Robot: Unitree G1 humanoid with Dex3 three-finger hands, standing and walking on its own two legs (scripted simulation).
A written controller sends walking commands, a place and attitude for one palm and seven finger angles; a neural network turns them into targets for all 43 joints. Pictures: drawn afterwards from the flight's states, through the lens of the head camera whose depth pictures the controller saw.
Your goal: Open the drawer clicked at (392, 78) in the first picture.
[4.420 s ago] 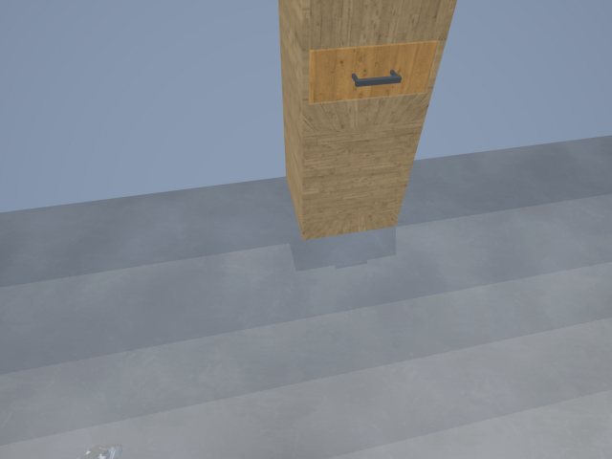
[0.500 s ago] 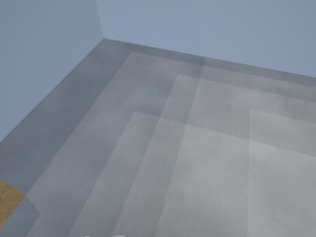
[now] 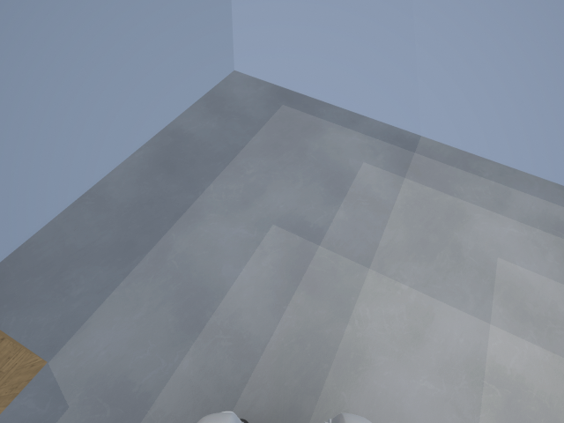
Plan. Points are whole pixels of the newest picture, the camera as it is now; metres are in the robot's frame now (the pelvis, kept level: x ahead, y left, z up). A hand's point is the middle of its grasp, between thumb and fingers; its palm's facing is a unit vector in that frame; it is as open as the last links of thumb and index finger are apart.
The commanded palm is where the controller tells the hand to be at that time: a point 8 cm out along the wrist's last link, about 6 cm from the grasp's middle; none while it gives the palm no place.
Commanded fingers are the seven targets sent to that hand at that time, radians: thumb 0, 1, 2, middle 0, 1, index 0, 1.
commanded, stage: turn to face it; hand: left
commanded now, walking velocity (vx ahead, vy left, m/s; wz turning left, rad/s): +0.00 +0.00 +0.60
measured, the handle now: out of the picture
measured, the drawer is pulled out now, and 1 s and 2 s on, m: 0.00 0.00 0.00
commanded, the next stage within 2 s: take the last steps up to it in 1.86 s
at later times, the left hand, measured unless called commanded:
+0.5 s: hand out of the picture +0.08 +0.15 -0.14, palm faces +0.31 -0.91 -0.27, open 7.4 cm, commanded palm none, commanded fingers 0.00 0.90 0.90 -0.20 -0.30 -0.20 -0.30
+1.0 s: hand out of the picture -0.01 +0.19 -0.15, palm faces +0.61 -0.74 -0.29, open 7.4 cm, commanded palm none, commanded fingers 0.00 0.90 0.90 -0.20 -0.30 -0.20 -0.30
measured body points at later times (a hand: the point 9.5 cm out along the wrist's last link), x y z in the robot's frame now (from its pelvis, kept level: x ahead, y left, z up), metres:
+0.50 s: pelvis +0.04 -0.06 +0.01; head +0.08 -0.08 +0.46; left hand +0.06 +0.20 -0.12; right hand +0.18 -0.30 -0.14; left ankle +0.00 +0.08 -0.65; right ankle +0.06 -0.16 -0.73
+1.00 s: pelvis +0.04 -0.05 +0.00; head +0.08 -0.03 +0.45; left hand -0.04 +0.22 -0.13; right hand +0.28 -0.19 -0.14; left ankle -0.01 +0.07 -0.73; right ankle +0.13 -0.16 -0.70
